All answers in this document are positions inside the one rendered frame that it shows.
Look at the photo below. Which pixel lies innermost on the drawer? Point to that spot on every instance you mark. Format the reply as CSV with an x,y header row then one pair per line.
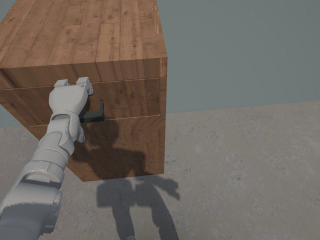
x,y
122,99

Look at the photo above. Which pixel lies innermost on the cabinet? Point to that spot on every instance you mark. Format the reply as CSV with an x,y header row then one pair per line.
x,y
43,41

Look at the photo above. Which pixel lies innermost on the robot left hand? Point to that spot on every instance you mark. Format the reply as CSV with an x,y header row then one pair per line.
x,y
66,97

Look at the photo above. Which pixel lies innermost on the left robot forearm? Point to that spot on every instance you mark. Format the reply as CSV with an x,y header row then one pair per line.
x,y
46,168

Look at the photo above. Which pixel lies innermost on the handle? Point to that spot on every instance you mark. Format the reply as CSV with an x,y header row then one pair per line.
x,y
93,116

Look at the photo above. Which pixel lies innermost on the left robot upper arm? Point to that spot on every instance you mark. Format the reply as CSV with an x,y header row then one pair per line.
x,y
31,211

